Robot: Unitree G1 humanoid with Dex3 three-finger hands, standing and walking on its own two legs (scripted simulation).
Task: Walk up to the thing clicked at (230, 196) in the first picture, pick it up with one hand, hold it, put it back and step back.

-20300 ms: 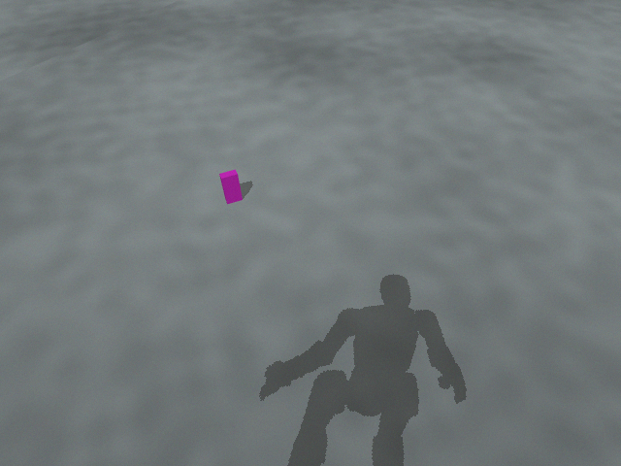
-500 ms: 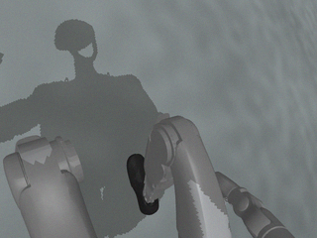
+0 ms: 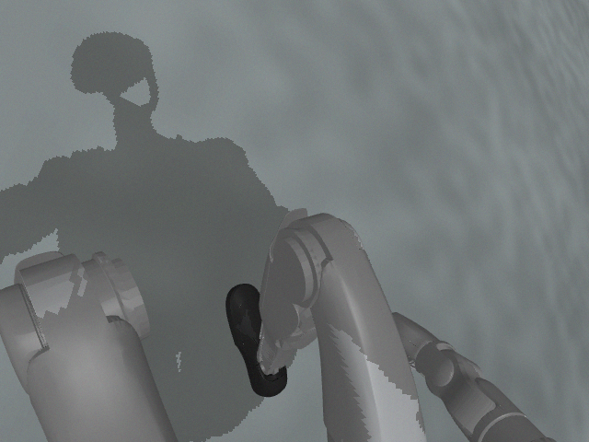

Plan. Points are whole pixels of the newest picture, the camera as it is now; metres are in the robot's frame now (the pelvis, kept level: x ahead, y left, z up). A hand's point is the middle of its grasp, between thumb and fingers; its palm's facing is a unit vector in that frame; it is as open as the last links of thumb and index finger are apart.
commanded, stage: loosen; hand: left
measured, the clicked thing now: out of the picture +0.43 +0.33 -0.20
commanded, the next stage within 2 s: open in 0.20 s
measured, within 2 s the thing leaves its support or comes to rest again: rests again in 0.58 s
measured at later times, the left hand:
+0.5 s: hand out of the picture +0.43 +0.35 -0.17, palm faces +0.58 -0.81 +0.01, open 8.5 cm
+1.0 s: hand out of the picture +0.42 +0.35 -0.17, palm faces +0.58 -0.81 +0.01, open 15.3 cm
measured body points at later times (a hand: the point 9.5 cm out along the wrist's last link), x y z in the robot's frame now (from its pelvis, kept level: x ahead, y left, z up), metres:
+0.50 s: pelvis +0.00 +0.00 +0.00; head +0.23 +0.20 +0.33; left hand +0.39 +0.39 -0.16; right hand +0.18 -0.24 -0.03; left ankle +0.08 +0.13 -0.25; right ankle +0.15 -0.13 -0.25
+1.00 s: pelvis +0.00 +0.00 +0.00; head +0.23 +0.20 +0.33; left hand +0.39 +0.39 -0.17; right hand +0.17 -0.24 -0.03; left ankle +0.08 +0.13 -0.25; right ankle +0.15 -0.13 -0.25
